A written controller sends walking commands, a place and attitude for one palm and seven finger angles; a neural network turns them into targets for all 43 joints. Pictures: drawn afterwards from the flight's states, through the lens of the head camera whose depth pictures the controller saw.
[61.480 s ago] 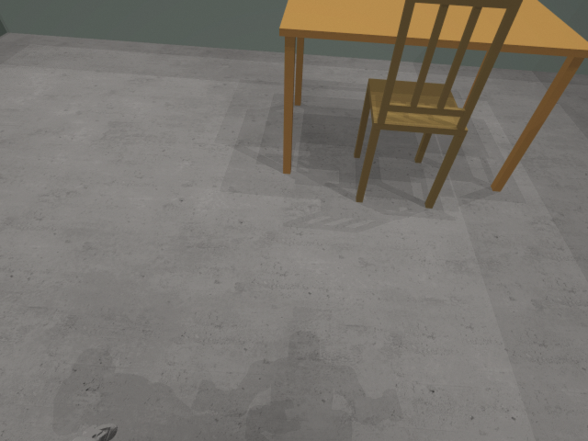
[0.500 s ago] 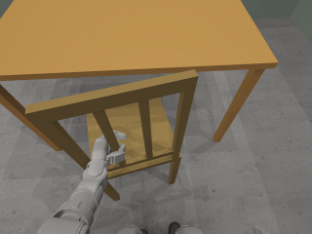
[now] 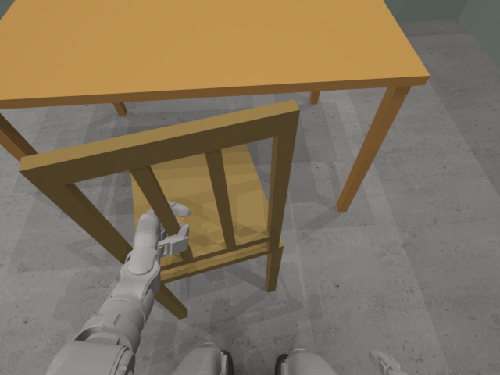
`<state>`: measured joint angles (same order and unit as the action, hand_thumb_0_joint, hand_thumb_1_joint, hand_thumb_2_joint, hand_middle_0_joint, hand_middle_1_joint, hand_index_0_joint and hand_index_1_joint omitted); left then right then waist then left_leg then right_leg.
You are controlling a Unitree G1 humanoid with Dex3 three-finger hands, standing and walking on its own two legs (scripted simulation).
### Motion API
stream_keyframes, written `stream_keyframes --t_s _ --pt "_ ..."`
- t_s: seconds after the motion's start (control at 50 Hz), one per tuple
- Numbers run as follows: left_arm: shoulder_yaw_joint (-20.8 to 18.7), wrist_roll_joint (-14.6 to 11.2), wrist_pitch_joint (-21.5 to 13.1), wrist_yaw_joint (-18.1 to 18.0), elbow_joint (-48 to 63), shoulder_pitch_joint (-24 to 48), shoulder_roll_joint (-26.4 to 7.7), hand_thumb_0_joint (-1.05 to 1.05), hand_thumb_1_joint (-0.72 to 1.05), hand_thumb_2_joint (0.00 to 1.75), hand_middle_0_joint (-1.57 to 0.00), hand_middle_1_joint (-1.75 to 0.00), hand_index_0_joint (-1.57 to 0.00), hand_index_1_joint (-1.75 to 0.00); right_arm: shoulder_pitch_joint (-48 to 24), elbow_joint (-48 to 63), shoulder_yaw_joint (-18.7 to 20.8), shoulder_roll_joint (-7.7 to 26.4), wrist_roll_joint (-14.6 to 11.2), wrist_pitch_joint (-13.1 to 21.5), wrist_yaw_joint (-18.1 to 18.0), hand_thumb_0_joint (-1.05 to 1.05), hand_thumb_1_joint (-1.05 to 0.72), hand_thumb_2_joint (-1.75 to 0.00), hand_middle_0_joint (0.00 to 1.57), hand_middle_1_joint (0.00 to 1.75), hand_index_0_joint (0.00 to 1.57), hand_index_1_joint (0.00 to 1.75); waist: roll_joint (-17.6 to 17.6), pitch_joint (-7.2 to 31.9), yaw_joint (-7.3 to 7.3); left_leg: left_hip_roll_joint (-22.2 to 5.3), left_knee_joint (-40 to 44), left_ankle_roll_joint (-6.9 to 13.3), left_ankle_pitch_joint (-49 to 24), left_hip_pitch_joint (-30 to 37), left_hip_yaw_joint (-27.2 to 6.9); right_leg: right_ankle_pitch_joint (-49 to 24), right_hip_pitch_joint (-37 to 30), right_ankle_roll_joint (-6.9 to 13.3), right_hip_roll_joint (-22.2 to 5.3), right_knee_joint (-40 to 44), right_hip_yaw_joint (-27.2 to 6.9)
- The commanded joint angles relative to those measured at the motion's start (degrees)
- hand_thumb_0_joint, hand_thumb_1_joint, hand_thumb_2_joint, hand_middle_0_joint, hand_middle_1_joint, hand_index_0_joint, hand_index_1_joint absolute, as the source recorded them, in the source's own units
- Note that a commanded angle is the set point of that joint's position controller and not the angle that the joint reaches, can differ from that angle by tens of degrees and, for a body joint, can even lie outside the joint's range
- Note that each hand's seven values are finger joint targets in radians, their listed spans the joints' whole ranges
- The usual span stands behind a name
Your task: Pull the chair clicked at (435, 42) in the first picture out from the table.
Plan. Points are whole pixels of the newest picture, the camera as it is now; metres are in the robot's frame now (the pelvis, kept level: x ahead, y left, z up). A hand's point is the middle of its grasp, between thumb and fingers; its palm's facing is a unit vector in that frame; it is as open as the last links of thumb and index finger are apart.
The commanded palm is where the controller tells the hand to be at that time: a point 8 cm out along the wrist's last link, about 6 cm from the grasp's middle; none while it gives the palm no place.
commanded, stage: step backward, pulling the chair out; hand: left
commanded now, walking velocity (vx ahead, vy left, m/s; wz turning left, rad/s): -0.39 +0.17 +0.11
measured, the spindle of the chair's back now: (169, 221) +0.37 +0.16 -0.04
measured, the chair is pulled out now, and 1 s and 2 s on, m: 0.20 0.33 0.45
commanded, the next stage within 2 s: none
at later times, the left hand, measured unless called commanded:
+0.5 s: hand (169, 286) +0.26 +0.15 -0.06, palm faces -0.08 -0.98 -0.17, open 5.3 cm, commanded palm +0.26 +0.20 -0.05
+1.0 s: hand (162, 319) +0.21 +0.15 -0.06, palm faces -0.04 -0.98 -0.18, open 5.4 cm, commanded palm +0.18 +0.20 -0.05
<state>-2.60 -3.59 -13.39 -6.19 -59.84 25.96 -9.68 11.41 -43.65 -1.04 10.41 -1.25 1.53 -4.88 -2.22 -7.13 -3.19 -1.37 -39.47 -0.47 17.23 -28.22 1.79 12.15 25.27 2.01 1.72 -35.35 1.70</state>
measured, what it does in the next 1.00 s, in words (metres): walks backwards: left foot, then right foot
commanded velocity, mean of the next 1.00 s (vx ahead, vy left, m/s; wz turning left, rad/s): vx -0.38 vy -0.08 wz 0.04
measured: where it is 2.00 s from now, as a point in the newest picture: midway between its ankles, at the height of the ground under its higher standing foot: outside the picture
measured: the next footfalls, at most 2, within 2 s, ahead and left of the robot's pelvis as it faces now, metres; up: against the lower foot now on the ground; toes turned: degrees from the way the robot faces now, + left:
left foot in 0.28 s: -0.11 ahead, +0.21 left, +0.00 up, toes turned +4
right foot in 0.82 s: +0.00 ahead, -0.08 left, +0.00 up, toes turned -1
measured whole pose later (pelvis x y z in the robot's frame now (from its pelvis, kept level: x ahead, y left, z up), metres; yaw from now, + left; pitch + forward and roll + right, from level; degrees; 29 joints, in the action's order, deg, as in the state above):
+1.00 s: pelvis -0.15 +0.04 +0.00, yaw +2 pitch +2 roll +0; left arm 0.1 -1.3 -13.1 -5.7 -58.4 28.6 -8.3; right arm 12.6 -44.0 2.1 14.3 -1.3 -0.5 -5.7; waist -0.5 -8.0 -4.9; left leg -4.6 -37.8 -4.0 18.8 -21.6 -0.9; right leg 7.7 28.2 0.2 -2.1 -33.5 2.9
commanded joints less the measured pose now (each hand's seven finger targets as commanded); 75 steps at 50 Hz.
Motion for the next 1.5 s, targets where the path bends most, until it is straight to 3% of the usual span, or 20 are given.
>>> stream_keyframes --t_s 0.0,0.08,0.2,0.3,0.34,0.42,0.48,0.54,0.64,0.72,0.78,0.88,0.98,1.06,1.14,1.2,1.28,1.4,1.44,1.48 --pt "-1.65 3.46 -2.97 -1.14 10.0 13.26 -11.85 0.0 0.9 0.9 -0.5 -1.45 -0.5 -1.45 -0.88 5.47 4.44 10.42 0.1 2.7 -0.66 0.0 -0.9 -0.9 0.2 0.3 0.2 0.3 7.27 23.33 3.32 2.46 -21.86 -1.92 14.68 -1.09 -8.34 -10.14 -12.05 10.34 -27.22 17.99 -25.82" --pt "-1.89 3.33 -1.88 -1.09 12.15 13.82 -10.66 0.0 0.9 0.9 -0.5 -1.45 -0.5 -1.45 0.39 4.71 3.32 10.22 -0.42 2.15 -0.2 0.0 -0.9 -0.9 0.2 0.3 0.2 0.3 8.28 27.01 1.43 1.26 -17.32 -2.13 12.37 1.18 -8.84 -28.31 -19.4 7.5 -22.92 10.44 -14.64" --pt "2.43 2.36 0.68 -0.26 12.79 11.45 -4.98 0.0 0.9 0.9 -0.5 -1.45 -0.5 -1.45 3.47 5.11 3.22 10.73 -0.18 1.17 -1.93 0.0 -0.9 -0.9 0.2 0.3 0.2 0.3 12.07 26.81 0.89 0.21 8.54 -2.46 5.59 8.53 -2.38 -30.19 -22.09 3.39 -18.48 9.4 -9.03" --pt "8.02 2.23 0.13 1.49 17.62 11.72 1.22 0.0 0.9 0.9 -0.5 -1.45 -0.5 -1.45 5.52 8.96 5.57 12.6 -0.58 -1.07 -1.78 0.0 -0.9 -0.9 0.2 0.3 0.2 0.3 0.35 28.39 -0.02 -11.69 16.65 0.55 -35.59 23.0 -3.82 -22.58 -12.56 -3.27 -5.59 -1.55 0.08" --pt "8.45 3.29 -1.37 1.98 23.84 16.65 0.7 0.0 0.9 0.9 -0.5 -1.45 -0.5 -1.45 3.31 10.34 4.92 10.35 1.1 -1.37 -1.36 0.0 -0.9 -0.9 0.2 0.3 0.2 0.3 -11.9 27.6 -1.16 -11.08 12.81 -0.23 -46.88 23.56 -1.6 -25.33 -11.33 -2.99 -6.96 -5.33 0.84" --pt "5.1 3.61 -2.11 1.48 21.53 13.74 -1.09 0.0 0.9 0.9 -0.5 -1.45 -0.5 -1.45 2.34 10.58 5.14 10.83 0.73 -1.76 -0.22 0.0 -0.9 -0.9 0.2 0.3 0.2 0.3 -7.37 21.23 0.8 -14.48 9.57 0.95 -35.56 12.31 -3.6 -12.55 -15.95 -1.18 -4.83 -2.99 0.93" --pt "4.15 3.78 -2.46 1.45 16.7 15.96 -3.17 0.0 0.9 0.9 -0.5 -1.45 -0.5 -1.45 5.36 7.34 5.6 10.33 0.54 -1.32 -0.6 0.0 -0.9 -0.9 0.2 0.3 0.2 0.3 4.67 21.2 -0.76 -8.61 3.66 -1.94 -15.17 9.18 -0.46 -29.9 -16.45 1.07 -11.37 2.64 -5.31" --pt "1.77 3.68 -2.4 1.29 11.27 15.83 -6.43 0.0 0.9 0.9 -0.5 -1.45 -0.5 -1.45 5.5 4.17 4.9 9.15 0.17 -0.25 -1.55 0.0 -0.9 -0.9 0.2 0.3 0.2 0.3 13.92 22.63 0.13 -2.28 -1.42 -2.22 10.81 7.9 -0.36 -16.25 -11.96 2.9 -17.01 11.27 -9.61" --pt "2.44 4.13 -2.91 0.54 10.55 14.59 -4.92 0.0 0.9 0.9 -0.5 -1.45 -0.5 -1.45 5.26 3.82 3.41 9.2 0.39 1.01 -1.73 0.0 -0.9 -0.9 0.2 0.3 0.2 0.3 9.55 24.29 0.05 -2.3 10.76 -0.22 6.45 12.25 -0.9 3.73 -8.5 -1.31 -13.62 12.28 -4.13" --pt "3.16 4.1 -3.57 0.27 16.02 13.01 -3.26 0.0 0.9 0.9 -0.5 -1.45 -0.5 -1.45 0.1 8.0 4.21 10.76 1.28 0.01 -1.64 0.0 -0.9 -0.9 0.2 0.3 0.2 0.3 -14.07 17.89 1.75 -15.73 20.35 5.61 -8.1 -2.61 -11.85 2.91 -13.44 -3.37 -4.52 -13.13 0.86" --pt "3.45 3.82 -3.54 0.84 17.33 17.45 -2.35 0.0 0.9 0.9 -0.5 -1.45 -0.5 -1.45 3.23 7.37 5.74 10.59 0.6 0.01 -0.8 0.0 -0.9 -0.9 0.2 0.3 0.2 0.3 0.41 20.1 0.43 -13.76 7.63 3.03 -27.44 8.49 -7.72 -15.34 -15.97 -1.99 -5.47 -0.83 -1.39" --pt "1.37 4.2 -4.27 0.52 10.93 17.2 -7.58 0.0 0.9 0.9 -0.5 -1.45 -0.5 -1.45 5.77 3.87 5.99 10.13 0.34 0.62 -1.58 0.0 -0.9 -0.9 0.2 0.3 0.2 0.3 8.3 27.55 -0.53 -3.39 -0.21 -2.49 0.7 9.38 -1.95 -37.79 -19.67 4.07 -17.37 7.55 -10.54" --pt "2.46 3.22 -3.63 0.37 12.99 13.9 -6.04 0.0 0.9 0.9 -0.5 -1.45 -0.5 -1.45 3.49 5.97 4.46 9.85 -0.04 0.07 -1.74 0.0 -0.9 -0.9 0.2 0.3 0.2 0.3 6.94 26.16 0.18 -4.07 9.83 -0.6 1.55 11.66 -2.45 -8.1 -13.47 -0.46 -13.53 10.2 -5.99" --pt "3.35 3.21 -4.12 0.08 17.85 13.52 -4.38 0.0 0.9 0.9 -0.5 -1.45 -0.5 -1.45 0.35 8.86 4.57 10.59 0.86 -0.83 -1.29 0.0 -0.9 -0.9 0.2 0.3 0.2 0.3 -10.66 22.39 1.34 -13.89 16.47 3.85 -15.67 4.27 -9.09 -2.97 -15.51 -2.79 -5.11 -4.11 -1.44" --pt "3.16 3.26 -4.02 0.19 18.74 15.47 -5.16 0.0 0.9 0.9 -0.5 -1.45 -0.5 -1.45 1.77 8.96 5.07 10.25 0.46 -0.79 -1.19 0.0 -0.9 -0.9 0.2 0.3 0.2 0.3 -2.96 21.79 0.78 -11.98 12.24 2.31 -11.28 3.85 -5.15 -7.04 -16.57 -2.32 -6.62 -0.14 -3.72" --pt "2.5 3.33 -4.09 -0.31 16.58 16.28 -7.9 0.0 0.9 0.9 -0.5 -1.45 -0.5 -1.45 2.71 7.41 5.23 9.8 -0.05 -0.04 -1.35 0.0 -0.9 -0.9 0.2 0.3 0.2 0.3 4.78 19.31 1.03 -4.33 4.18 -0.2 9.46 5.1 -0.61 9.67 -5.64 0.6 -13.43 12.88 -12.07" --pt "0.09 4.48 -3.45 -0.96 9.34 15.42 -9.68 0.0 0.9 0.9 -0.5 -1.45 -0.5 -1.45 4.27 4.53 4.73 9.0 0.13 0.9 -0.83 0.0 -0.9 -0.9 0.2 0.3 0.2 0.3 15.89 22.18 1.98 0.74 -14.18 -0.88 12.09 8.75 -1.94 17.79 -4.12 2.95 -19.54 24.92 -16.33" --pt "2.11 3.29 -3.47 -0.46 6.86 15.13 -6.41 0.0 0.9 0.9 -0.5 -1.45 -0.5 -1.45 5.57 3.0 3.03 10.38 -0.02 2.44 -2.09 0.0 -0.9 -0.9 0.2 0.3 0.2 0.3 6.45 21.17 0.41 -2.68 16.72 0.14 0.87 16.03 -0.87 2.43 -5.98 -1.52 -12.88 12.44 -5.18" --pt "3.68 3.12 -3.75 -0.03 9.21 16.49 -3.55 0.0 0.9 0.9 -0.5 -1.45 -0.5 -1.45 4.82 5.33 4.11 12.89 0.03 2.15 -2.37 0.0 -0.9 -0.9 0.2 0.3 0.2 0.3 -8.13 19.46 1.23 -14.48 20.95 5.3 -10.39 7.8 -13.64 -1.17 -7.66 -3.46 -5.22 -4.69 -1.11" --pt "4.74 3.4 -3.76 0.62 15.18 22.32 -2.73 0.0 0.9 0.9 -0.5 -1.45 -0.5 -1.45 1.15 6.58 3.59 10.27 1.92 1.46 -1.79 0.0 -0.9 -0.9 0.2 0.3 0.2 0.3 -15.4 18.9 1.48 -19.58 19.0 7.05 -27.19 8.64 -14.6 7.45 -6.7 -2.34 -6.11 -14.74 -2.51"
